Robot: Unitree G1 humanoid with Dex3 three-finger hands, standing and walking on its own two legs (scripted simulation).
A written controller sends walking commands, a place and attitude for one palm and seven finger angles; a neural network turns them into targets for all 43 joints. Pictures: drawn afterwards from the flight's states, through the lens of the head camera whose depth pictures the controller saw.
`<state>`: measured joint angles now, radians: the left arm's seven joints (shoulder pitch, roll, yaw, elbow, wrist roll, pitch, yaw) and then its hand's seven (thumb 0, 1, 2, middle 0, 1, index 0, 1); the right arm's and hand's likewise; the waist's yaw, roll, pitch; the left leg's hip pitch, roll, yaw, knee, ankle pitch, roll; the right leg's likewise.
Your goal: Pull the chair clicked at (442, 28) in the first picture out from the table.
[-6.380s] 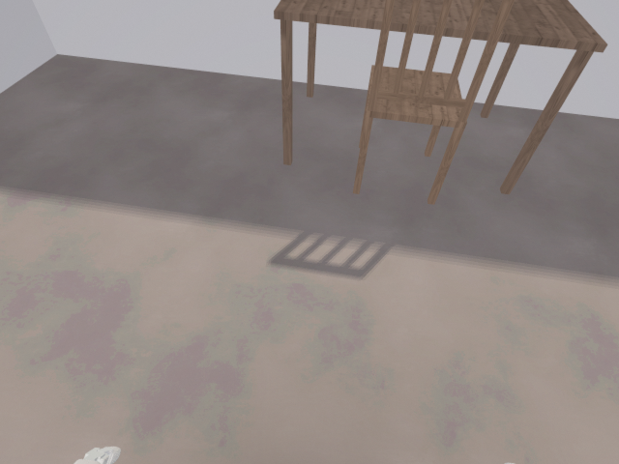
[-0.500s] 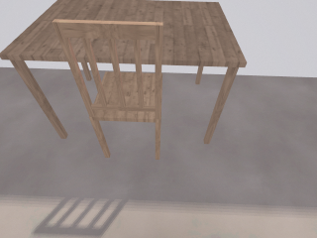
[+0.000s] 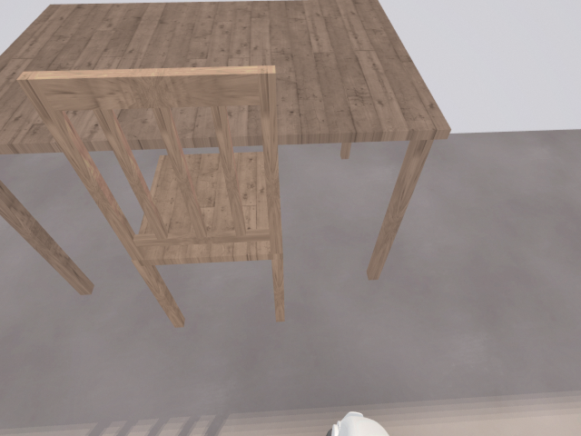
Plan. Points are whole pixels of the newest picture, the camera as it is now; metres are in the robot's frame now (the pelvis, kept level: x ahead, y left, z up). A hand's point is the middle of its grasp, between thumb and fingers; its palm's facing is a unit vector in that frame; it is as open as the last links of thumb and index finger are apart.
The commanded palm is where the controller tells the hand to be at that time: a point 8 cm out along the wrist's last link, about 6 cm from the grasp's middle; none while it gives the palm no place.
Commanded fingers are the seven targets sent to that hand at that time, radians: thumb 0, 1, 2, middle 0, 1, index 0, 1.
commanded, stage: take the last steps up to it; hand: left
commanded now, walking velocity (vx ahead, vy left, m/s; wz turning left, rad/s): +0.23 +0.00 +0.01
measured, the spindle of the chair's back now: (185, 181) +0.59 +0.23 -0.04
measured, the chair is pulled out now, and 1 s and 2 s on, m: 0.00 0.00 0.00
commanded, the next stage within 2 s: come to a stop and stand still in 0.18 s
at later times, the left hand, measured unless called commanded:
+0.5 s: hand (183, 434) +0.16 +0.18 -0.18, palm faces +0.07 -0.98 -0.18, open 7.3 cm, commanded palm none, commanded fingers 0.00 0.90 0.90 -0.20 -0.30 -0.20 -0.30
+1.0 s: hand out of the picture +0.15 +0.13 -0.15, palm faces +0.02 -0.97 -0.26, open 7.4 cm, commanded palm none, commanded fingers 0.00 0.90 0.90 -0.20 -0.30 -0.20 -0.30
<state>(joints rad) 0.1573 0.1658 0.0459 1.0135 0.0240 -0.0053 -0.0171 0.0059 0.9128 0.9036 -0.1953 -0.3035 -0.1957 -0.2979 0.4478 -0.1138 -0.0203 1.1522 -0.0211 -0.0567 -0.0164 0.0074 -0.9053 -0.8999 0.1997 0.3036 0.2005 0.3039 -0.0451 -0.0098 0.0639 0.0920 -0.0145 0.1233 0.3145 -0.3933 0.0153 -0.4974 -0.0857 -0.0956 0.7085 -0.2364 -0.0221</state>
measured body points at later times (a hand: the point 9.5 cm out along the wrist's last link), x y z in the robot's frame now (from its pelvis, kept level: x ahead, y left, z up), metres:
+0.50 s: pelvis +0.16 +0.00 +0.00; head +0.17 +0.02 +0.45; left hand +0.16 +0.23 -0.16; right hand +0.25 -0.22 -0.14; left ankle +0.20 +0.12 -0.73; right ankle +0.12 -0.11 -0.73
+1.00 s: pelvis +0.12 -0.06 +0.01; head +0.13 -0.09 +0.46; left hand +0.15 +0.18 -0.13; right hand +0.15 -0.31 -0.16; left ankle +0.11 +0.10 -0.69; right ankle +0.12 -0.15 -0.73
